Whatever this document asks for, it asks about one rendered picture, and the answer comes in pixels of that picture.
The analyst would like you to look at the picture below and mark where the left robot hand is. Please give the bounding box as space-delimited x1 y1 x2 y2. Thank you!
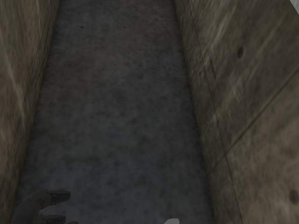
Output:
8 189 78 224

